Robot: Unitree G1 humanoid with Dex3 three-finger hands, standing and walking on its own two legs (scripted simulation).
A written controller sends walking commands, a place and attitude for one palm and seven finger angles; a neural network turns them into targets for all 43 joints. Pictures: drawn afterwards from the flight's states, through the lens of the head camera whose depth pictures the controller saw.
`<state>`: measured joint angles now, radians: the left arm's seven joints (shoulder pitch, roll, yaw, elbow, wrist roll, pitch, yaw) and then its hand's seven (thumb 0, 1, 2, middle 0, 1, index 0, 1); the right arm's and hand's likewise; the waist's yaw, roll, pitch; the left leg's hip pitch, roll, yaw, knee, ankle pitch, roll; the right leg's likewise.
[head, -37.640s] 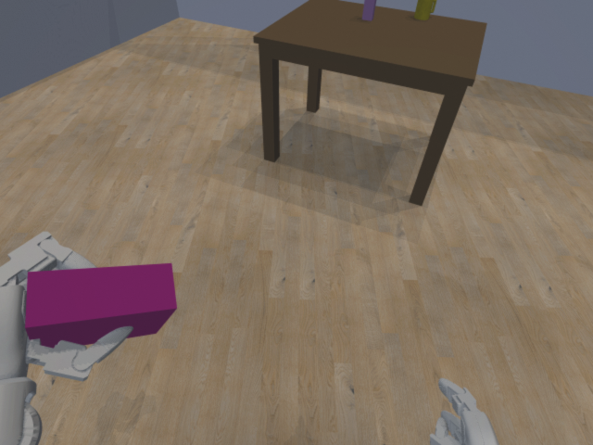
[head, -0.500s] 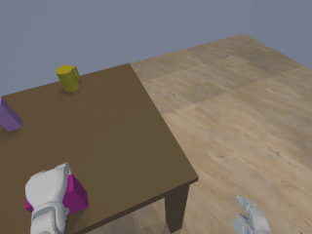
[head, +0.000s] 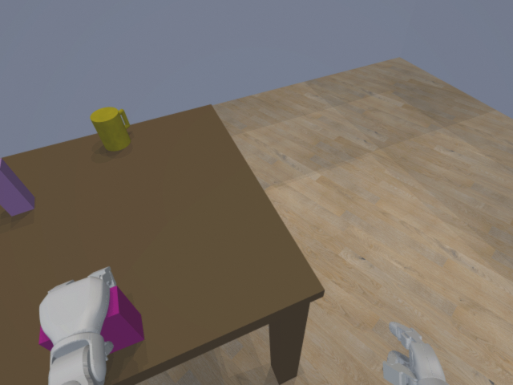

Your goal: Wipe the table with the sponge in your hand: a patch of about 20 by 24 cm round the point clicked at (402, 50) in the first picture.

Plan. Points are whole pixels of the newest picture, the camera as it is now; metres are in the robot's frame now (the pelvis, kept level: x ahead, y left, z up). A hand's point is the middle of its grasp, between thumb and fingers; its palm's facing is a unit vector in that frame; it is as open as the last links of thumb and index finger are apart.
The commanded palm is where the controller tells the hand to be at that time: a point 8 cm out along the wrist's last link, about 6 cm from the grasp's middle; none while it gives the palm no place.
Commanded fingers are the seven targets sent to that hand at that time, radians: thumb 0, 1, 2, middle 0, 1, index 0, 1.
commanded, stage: lift the sponge slowly off the table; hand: left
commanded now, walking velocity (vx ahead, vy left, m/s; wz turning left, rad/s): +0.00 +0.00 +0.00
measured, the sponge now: (102, 332) +0.19 +0.30 -0.04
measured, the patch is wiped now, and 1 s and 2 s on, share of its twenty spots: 1.00 1.00 1.00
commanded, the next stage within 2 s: none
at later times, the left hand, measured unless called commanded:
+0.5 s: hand (91, 325) +0.19 +0.29 +0.00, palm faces -0.03 -0.08 -1.00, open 9.2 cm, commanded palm +0.15 +0.28 +0.05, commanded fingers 0.00 0.10 1.30 -1.20 -1.60 -1.20 -1.60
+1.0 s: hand (79, 332) +0.17 +0.30 +0.02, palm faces -0.06 -0.13 -0.99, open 9.2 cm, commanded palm +0.15 +0.30 +0.09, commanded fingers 0.00 0.10 1.30 -1.20 -1.60 -1.20 -1.60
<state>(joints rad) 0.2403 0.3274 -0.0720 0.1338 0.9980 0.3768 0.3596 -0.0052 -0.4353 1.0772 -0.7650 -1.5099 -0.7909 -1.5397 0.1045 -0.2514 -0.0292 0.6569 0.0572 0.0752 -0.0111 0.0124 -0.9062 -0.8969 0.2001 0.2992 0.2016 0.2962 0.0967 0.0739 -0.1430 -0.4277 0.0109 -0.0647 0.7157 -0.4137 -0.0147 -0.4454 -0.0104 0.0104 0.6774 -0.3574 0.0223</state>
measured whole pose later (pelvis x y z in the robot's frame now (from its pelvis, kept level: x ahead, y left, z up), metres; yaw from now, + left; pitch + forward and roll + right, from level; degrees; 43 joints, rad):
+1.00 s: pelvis +0.00 +0.00 +0.01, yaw +0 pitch +1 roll -1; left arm 0.36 0.38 -0.07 -0.03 0.94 0.34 0.24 -0.01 -0.47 1.07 -0.83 -1.44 -0.85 -1.47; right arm 0.07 -0.24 -0.02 0.67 0.04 0.07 -0.02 0.01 -0.91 -0.90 0.20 0.30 0.20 0.30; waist 0.12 0.07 -0.06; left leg -0.25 0.02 -0.06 0.61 -0.38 -0.01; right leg -0.26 -0.01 0.01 0.55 -0.31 0.02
